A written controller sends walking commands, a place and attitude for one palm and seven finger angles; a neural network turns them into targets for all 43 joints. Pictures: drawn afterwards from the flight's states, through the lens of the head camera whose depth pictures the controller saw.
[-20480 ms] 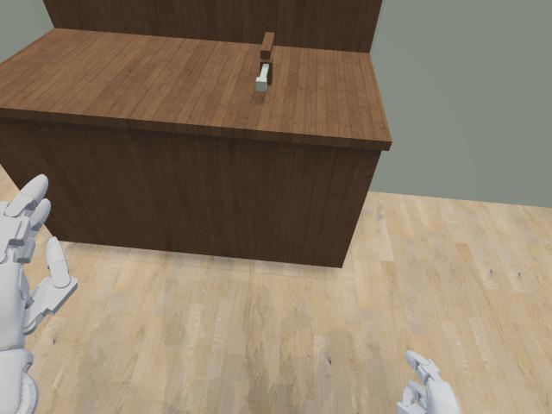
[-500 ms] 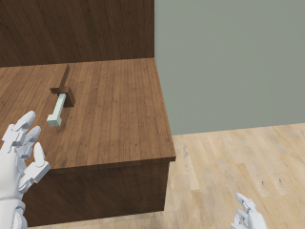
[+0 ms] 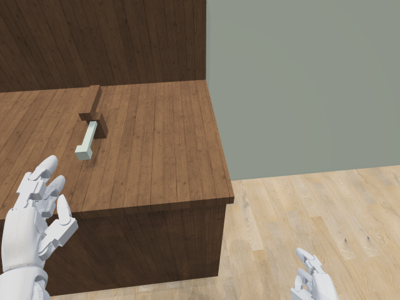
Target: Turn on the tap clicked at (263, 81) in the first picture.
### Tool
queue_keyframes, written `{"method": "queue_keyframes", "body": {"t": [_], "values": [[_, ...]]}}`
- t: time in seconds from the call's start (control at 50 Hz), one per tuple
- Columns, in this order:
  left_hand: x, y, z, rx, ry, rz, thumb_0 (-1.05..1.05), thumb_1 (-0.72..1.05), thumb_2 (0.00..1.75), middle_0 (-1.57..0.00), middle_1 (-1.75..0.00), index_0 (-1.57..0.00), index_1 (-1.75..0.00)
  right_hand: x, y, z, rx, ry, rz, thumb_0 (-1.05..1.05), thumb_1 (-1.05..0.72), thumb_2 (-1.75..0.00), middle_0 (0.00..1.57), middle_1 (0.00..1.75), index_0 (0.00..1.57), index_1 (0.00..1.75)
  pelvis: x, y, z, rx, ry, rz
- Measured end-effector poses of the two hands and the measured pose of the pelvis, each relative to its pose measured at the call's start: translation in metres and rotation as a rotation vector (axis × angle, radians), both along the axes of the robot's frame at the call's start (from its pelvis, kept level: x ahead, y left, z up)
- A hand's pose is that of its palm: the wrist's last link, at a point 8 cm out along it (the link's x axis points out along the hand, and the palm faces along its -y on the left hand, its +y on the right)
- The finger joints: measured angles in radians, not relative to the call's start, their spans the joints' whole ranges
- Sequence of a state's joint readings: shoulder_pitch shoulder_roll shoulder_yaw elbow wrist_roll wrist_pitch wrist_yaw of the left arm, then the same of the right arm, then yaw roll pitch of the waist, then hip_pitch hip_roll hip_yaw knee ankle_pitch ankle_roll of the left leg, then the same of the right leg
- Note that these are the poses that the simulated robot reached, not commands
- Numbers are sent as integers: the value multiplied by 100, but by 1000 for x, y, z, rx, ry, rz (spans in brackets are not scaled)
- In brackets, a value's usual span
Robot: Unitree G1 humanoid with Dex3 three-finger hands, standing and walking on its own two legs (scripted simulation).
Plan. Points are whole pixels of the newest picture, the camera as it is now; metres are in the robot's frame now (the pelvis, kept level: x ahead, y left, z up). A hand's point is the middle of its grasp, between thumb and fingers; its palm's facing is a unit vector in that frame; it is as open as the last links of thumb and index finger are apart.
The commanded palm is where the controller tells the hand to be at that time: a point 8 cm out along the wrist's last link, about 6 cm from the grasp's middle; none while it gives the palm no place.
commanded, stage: turn the palm inward beside the body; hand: left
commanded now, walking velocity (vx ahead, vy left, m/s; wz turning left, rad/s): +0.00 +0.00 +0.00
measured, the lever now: (83, 152) +0.41 +0.35 +0.05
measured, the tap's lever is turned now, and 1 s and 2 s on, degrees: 0 0 0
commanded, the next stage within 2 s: reach beside the lever's end, fingers flat in 0.72 s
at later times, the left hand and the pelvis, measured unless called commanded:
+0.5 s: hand (94, 228) +0.18 +0.19 +0.13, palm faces +0.43 -0.89 -0.15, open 7.4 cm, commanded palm +0.13 +0.24 +0.15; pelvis +0.01 -0.03 +0.00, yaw +1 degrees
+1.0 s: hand (89, 215) +0.21 +0.22 +0.13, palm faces +0.44 -0.89 -0.15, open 7.4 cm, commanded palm +0.17 +0.27 +0.13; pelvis +0.03 -0.02 +0.00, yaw +1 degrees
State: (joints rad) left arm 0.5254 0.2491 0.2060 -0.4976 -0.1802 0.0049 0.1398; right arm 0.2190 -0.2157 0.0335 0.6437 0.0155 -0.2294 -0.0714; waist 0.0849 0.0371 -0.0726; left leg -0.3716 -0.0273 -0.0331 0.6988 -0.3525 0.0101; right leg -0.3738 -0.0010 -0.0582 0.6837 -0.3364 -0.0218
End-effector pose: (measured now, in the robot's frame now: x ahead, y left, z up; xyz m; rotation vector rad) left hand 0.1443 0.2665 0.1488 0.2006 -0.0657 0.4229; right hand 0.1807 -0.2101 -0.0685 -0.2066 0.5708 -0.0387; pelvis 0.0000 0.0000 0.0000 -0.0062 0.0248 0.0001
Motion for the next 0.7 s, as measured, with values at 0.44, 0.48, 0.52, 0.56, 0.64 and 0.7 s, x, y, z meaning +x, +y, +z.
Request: {"method": "queue_keyframes", "body": {"t": [0.44, 0.48, 0.52, 0.56, 0.64, 0.7], "values": [[-7, -30, -7, -61, 44, 29, 1, 90, 89, -21, -30, -21, -30, 5, -35, -5, 15, -34, -5, 1, -90, -90, 20, 30, 20, 30, 3, -29, -4, 0, 13, 21], [-3, -32, -9, -65, 57, 27, 1, 90, 89, -21, -30, -21, -30, 9, -36, -6, 17, -34, -6, 1, -90, -90, 20, 30, 20, 30, 7, -30, -3, 0, 18, 21], [0, -33, -10, -69, 66, 25, 1, 90, 89, -21, -30, -21, -30, 12, -37, -6, 17, -34, -5, 1, -90, -90, 20, 30, 20, 30, 10, -31, -3, 2, 24, 21], [3, -33, -10, -65, 67, 25, 1, 90, 89, -21, -30, -21, -30, 16, -38, -6, 14, -34, -3, 1, -90, -90, 20, 30, 20, 30, 13, -31, -3, 3, 29, 21], [9, -32, -8, -57, 46, 26, 1, 90, 89, -21, -30, -21, -30, 22, -39, -5, 11, -36, 3, 1, -90, -90, 20, 30, 20, 30, 20, -31, -3, 5, 37, 20], [12, -31, -6, -53, 33, 25, 1, 90, 89, -21, -30, -21, -30, 25, -39, -5, 10, -37, 3, 1, -90, -90, 20, 30, 20, 30, 24, -30, -3, 6, 41, 20]]}}
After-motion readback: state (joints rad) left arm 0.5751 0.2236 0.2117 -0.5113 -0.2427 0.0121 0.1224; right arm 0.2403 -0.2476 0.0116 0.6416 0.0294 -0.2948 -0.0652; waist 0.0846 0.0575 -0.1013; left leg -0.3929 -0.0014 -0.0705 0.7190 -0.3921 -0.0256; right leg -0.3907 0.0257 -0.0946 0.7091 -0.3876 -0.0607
